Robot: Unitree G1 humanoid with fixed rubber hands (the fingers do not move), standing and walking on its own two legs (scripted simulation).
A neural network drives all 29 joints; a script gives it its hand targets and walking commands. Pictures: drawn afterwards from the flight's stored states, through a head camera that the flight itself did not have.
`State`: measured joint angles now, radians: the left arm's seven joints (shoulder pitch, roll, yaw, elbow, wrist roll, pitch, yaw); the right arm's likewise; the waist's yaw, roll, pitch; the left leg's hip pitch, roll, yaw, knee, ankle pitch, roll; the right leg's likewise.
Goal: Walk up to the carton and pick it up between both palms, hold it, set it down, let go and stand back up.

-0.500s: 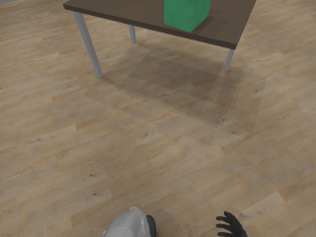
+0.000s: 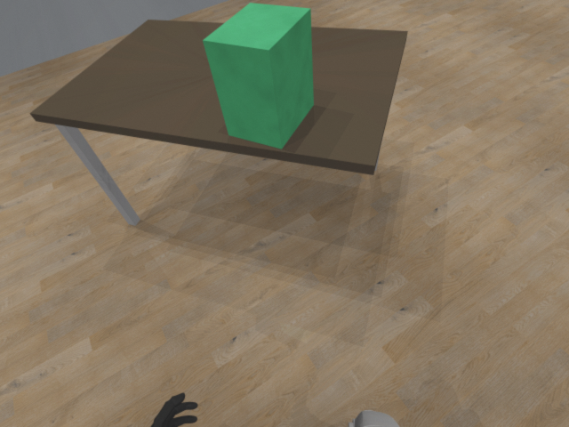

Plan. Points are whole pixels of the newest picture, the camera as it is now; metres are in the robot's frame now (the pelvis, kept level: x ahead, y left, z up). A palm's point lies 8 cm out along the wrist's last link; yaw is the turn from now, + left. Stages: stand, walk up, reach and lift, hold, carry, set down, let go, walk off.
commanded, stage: walk up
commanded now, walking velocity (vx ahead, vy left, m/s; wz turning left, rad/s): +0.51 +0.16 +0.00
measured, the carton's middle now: (266, 77) +0.88 +0.03 +0.02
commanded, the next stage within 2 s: none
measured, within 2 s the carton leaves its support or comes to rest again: neither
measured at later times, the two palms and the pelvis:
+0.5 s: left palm (128, 367) +0.25 +0.30 -0.15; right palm (349, 249) +0.44 -0.12 -0.12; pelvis +0.31 +0.09 +0.00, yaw +0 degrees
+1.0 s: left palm (168, 222) +0.55 +0.27 -0.12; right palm (356, 273) +0.39 -0.12 -0.13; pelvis +0.45 +0.06 +0.02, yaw -1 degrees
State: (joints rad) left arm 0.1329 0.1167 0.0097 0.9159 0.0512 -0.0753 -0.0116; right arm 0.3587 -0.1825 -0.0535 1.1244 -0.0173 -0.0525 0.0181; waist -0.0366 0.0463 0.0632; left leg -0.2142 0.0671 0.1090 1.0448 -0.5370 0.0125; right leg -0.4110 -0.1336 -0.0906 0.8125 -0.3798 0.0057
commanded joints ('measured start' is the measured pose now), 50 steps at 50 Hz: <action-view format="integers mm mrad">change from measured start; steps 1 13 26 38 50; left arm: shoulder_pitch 338 150 243 -3 201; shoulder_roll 254 239 113 134 232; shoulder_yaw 71 67 66 68 44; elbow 69 84 140 25 139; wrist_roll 0 -6 -47 -25 -36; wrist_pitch -22 -49 10 126 18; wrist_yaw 25 21 15 -26 42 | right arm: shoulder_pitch -182 -315 54 56 172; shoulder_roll -79 -65 -170 -101 -41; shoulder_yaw -39 0 -17 6 12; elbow -151 -270 -97 -98 -69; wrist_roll -5 7 -4 -19 12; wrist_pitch -22 10 -62 -27 25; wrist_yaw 29 70 -26 -34 -49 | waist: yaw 141 19 -23 39 20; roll -104 -318 82 164 -223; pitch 44 138 -247 86 -225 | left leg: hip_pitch -519 -266 238 -127 -20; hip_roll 28 53 271 284 -3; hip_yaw -125 -39 -199 -201 -32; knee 309 -454 -575 -830 -335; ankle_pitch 185 530 1462 782 35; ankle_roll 5 -28 -13 110 37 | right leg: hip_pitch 346 188 -63 -141 434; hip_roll -285 -127 60 41 -191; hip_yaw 484 33 185 121 316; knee -522 -676 440 244 -392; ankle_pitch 615 378 -84 265 984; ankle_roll -89 -38 16 32 -42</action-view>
